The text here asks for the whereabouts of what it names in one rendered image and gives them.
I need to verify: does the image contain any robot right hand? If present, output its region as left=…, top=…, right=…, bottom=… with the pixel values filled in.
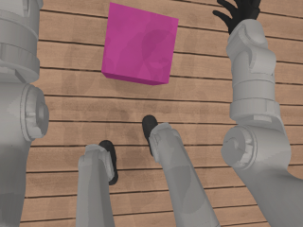
left=212, top=0, right=261, bottom=35

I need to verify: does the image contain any robot left upper arm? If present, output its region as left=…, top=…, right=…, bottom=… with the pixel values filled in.
left=0, top=81, right=49, bottom=227

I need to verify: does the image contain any carton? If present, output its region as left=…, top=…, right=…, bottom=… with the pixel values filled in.
left=101, top=2, right=179, bottom=86

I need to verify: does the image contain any robot right upper arm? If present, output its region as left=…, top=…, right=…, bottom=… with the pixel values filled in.
left=221, top=124, right=303, bottom=227

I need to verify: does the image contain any left robot forearm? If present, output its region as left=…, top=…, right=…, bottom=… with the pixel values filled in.
left=0, top=0, right=44, bottom=83

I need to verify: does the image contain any right robot foot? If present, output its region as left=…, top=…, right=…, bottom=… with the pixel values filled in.
left=142, top=114, right=158, bottom=156

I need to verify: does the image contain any right robot forearm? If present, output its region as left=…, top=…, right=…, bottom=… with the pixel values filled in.
left=225, top=19, right=289, bottom=141

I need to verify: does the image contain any robot left shin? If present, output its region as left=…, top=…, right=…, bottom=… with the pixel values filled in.
left=78, top=144, right=115, bottom=180

